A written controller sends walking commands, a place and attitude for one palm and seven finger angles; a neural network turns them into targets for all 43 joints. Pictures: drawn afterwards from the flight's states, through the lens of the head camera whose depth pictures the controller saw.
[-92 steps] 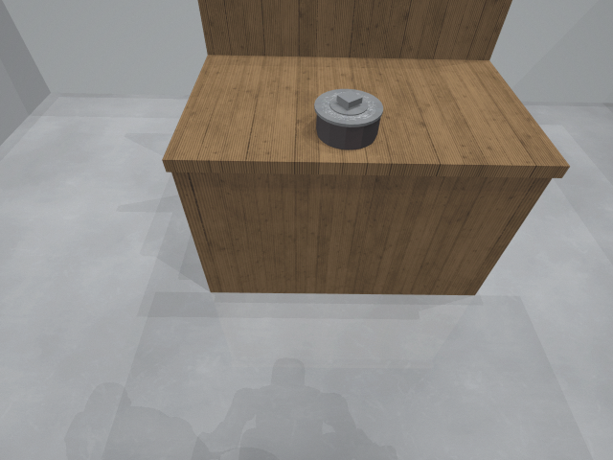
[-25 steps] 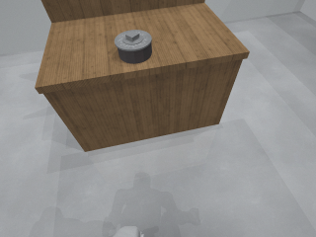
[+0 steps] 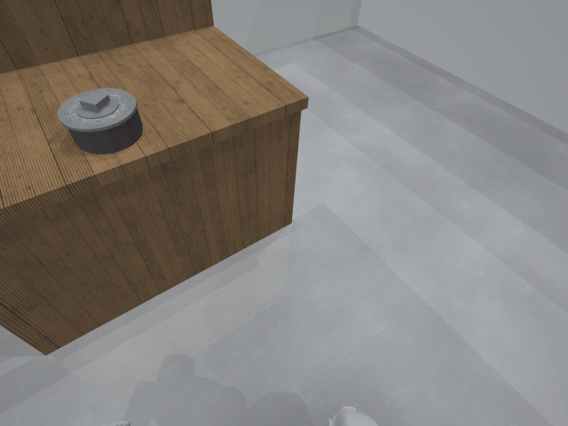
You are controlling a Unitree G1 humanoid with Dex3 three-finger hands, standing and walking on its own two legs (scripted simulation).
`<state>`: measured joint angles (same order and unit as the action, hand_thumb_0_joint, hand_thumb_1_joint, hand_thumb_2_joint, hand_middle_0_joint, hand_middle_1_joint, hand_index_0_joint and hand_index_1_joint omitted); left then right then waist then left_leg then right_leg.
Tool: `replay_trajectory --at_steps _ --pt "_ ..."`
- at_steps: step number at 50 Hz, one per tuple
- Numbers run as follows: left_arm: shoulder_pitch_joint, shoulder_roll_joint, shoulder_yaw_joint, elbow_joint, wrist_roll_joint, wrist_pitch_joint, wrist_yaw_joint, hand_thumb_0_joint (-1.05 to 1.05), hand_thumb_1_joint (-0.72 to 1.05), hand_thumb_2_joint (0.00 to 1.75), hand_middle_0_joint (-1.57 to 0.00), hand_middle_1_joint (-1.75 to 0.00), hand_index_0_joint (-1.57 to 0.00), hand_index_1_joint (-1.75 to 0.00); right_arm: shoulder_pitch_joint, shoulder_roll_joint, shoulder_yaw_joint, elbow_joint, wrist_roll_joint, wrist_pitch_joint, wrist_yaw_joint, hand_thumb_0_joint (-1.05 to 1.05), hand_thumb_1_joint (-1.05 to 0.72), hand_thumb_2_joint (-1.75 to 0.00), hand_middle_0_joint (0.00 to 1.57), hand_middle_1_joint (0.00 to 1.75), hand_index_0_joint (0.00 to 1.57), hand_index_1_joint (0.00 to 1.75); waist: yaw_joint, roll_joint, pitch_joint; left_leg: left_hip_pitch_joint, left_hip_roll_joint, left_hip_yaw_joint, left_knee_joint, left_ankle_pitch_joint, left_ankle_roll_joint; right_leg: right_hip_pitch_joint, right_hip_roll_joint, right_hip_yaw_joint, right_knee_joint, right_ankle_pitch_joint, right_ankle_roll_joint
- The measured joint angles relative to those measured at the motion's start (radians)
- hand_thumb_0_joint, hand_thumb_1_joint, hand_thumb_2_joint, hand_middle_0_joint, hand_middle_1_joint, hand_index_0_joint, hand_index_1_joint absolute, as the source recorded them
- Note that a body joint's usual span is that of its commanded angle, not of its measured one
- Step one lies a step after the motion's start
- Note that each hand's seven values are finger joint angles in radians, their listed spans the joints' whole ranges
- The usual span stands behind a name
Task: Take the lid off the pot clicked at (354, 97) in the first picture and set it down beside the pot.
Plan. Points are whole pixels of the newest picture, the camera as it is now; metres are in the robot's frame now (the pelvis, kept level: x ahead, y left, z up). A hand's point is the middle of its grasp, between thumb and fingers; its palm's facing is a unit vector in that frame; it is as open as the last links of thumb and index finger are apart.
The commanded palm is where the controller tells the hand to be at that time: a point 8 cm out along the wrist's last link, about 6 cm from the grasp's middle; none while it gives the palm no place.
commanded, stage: walk to a spot facing it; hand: left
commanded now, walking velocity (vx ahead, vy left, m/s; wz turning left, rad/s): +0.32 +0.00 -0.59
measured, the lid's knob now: (95, 100) +0.80 +0.51 -0.01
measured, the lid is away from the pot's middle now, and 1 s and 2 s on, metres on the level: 0.00 0.00 0.00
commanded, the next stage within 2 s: turn to face it in 0.46 s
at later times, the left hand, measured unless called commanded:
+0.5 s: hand (214, 355) +0.27 +0.14 -0.18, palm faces -0.23 -0.96 -0.13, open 7.4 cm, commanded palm none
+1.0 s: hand (254, 292) +0.40 +0.08 -0.18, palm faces -0.08 -0.98 -0.17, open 7.2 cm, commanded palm none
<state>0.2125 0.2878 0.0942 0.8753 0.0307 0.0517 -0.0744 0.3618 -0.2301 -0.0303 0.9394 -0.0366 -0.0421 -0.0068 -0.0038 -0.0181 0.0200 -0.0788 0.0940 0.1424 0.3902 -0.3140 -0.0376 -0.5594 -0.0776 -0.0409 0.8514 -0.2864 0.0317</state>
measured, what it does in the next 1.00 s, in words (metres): walks ahead: right foot, then left foot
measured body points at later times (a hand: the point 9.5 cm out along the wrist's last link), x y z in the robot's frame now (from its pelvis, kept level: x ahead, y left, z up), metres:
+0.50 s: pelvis +0.15 -0.02 -0.01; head +0.15 +0.01 +0.44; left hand +0.28 +0.19 -0.17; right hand +0.12 -0.25 -0.14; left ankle +0.19 +0.07 -0.74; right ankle +0.11 -0.15 -0.67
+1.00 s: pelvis +0.26 -0.07 -0.01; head +0.28 -0.06 +0.43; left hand +0.40 +0.13 -0.16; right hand +0.21 -0.30 -0.16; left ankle +0.27 +0.02 -0.70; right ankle +0.28 -0.21 -0.74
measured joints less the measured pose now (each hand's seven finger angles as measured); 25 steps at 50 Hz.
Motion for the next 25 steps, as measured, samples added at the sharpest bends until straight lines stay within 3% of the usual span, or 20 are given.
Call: replay_trajectory --at_steps 3,5,8,10,14,18,19,22,25 --pt "-0.032 -0.011 -0.011 -0.006 -0.003 -0.013 -0.003 0.01 0.91 0.90 -0.20 -0.29 -0.20 -0.29 0.041 -0.016 -0.005 0.019 -0.003 0.001 0.005 0.00 -0.90 -0.90 0.21 0.30 0.21 0.30 -0.025 0.016 0.020 0.013 0.037 0.042 0.063 -0.062 -0.030 0.083 0.008 -0.024 -0.163 -0.007 -0.023" --pt "-0.050 -0.002 -0.022 -0.026 -0.006 -0.049 0.000 0.01 0.91 0.90 -0.20 -0.30 -0.20 -0.29 0.077 -0.021 -0.006 0.028 0.004 0.008 0.012 0.00 -0.90 -0.90 0.21 0.30 0.21 0.30 -0.034 0.005 0.023 -0.061 0.061 0.045 0.274 -0.154 -0.024 0.142 0.016 -0.013 -0.262 0.045 -0.069" --pt "-0.073 -0.037 -0.033 -0.027 -0.020 -0.077 0.029 0.00 0.91 0.90 -0.20 -0.30 -0.20 -0.29 0.045 -0.044 -0.013 0.065 0.009 0.042 0.013 0.00 -0.90 -0.90 0.20 0.30 0.20 0.30 -0.035 0.040 0.054 -0.252 0.054 -0.062 0.690 -0.198 0.007 0.132 0.055 -0.012 -0.188 0.055 -0.064" --pt "-0.060 -0.057 -0.041 -0.017 -0.018 -0.073 0.045 0.00 0.91 0.90 -0.20 -0.30 -0.20 -0.29 0.017 -0.048 -0.018 0.065 0.005 0.049 0.015 0.01 -0.90 -0.90 0.20 0.30 0.20 0.30 -0.039 0.043 0.050 -0.338 0.044 -0.074 0.759 -0.156 0.012 0.164 0.073 0.001 -0.217 0.044 -0.058" --pt "-0.022 -0.083 -0.052 0.026 -0.007 -0.062 0.054 0.00 0.91 0.90 -0.20 -0.30 -0.20 -0.29 -0.030 -0.025 -0.021 0.020 0.003 0.036 0.019 0.01 -0.91 -0.90 0.20 0.30 0.20 0.30 -0.043 0.024 0.023 -0.397 0.028 -0.052 0.575 -0.082 0.006 0.231 0.091 0.040 -0.296 0.055 -0.052" --pt "0.016 -0.092 -0.051 0.057 -0.007 -0.049 0.049 0.00 0.91 0.90 -0.20 -0.30 -0.20 -0.30 -0.051 0.015 -0.012 -0.021 0.006 0.001 0.020 0.00 -0.91 -0.90 0.20 0.30 0.20 0.30 -0.030 -0.005 -0.001 -0.325 -0.009 -0.026 0.319 -0.014 0.005 0.278 0.099 0.085 -0.292 0.014 -0.044" --pt "0.030 -0.096 -0.050 0.058 -0.009 -0.045 0.048 0.00 0.91 0.90 -0.20 -0.30 -0.20 -0.30 -0.046 0.020 -0.008 -0.033 0.005 -0.012 0.018 0.00 -0.91 -0.90 0.20 0.30 0.20 0.30 -0.026 -0.001 -0.010 -0.289 -0.014 -0.026 0.246 -0.023 0.011 0.276 0.106 0.091 -0.260 -0.017 -0.048" --pt "0.046 -0.091 -0.032 0.078 -0.009 -0.030 0.043 0.01 0.91 0.90 -0.20 -0.30 -0.20 -0.30 -0.039 0.055 0.004 -0.034 -0.004 -0.034 0.006 0.00 -0.90 -0.90 0.20 0.30 0.20 0.30 -0.030 -0.020 -0.025 -0.256 -0.014 0.008 0.255 0.033 0.065 0.185 0.100 0.085 0.027 -0.146 -0.065" --pt "0.033 -0.079 -0.016 0.088 0.000 -0.031 0.031 0.01 0.91 0.90 -0.20 -0.30 -0.20 -0.29 -0.010 0.095 0.017 -0.007 -0.001 -0.035 -0.003 0.00 -0.91 -0.90 0.20 0.30 0.20 0.30 -0.017 -0.042 -0.028 -0.174 -0.021 0.046 0.168 0.029 0.068 0.076 0.059 0.046 0.245 -0.055 -0.055"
